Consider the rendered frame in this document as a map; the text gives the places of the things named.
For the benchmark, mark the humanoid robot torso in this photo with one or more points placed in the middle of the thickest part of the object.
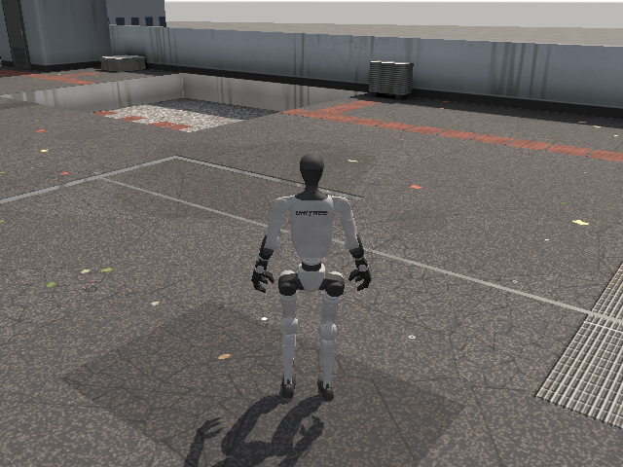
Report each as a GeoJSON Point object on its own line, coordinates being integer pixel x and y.
{"type": "Point", "coordinates": [311, 223]}

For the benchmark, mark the left robot hand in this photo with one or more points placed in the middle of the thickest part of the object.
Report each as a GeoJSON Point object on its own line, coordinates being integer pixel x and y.
{"type": "Point", "coordinates": [256, 277]}

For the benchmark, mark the left robot foot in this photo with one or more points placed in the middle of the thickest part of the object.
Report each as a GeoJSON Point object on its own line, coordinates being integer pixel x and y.
{"type": "Point", "coordinates": [288, 389]}

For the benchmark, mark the robot left forearm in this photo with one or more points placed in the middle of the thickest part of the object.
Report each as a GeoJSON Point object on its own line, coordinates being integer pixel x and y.
{"type": "Point", "coordinates": [263, 258]}

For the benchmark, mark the left robot upper arm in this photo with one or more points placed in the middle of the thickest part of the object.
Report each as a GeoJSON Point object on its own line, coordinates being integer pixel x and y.
{"type": "Point", "coordinates": [280, 206]}

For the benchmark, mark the robot right forearm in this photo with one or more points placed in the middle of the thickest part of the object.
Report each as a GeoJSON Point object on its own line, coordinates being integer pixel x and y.
{"type": "Point", "coordinates": [359, 256]}

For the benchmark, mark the right robot upper arm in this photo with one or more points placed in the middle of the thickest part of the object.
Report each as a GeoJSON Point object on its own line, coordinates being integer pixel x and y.
{"type": "Point", "coordinates": [342, 206]}

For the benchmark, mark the right robot hand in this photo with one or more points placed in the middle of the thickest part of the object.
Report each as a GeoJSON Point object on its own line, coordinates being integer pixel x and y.
{"type": "Point", "coordinates": [366, 275]}

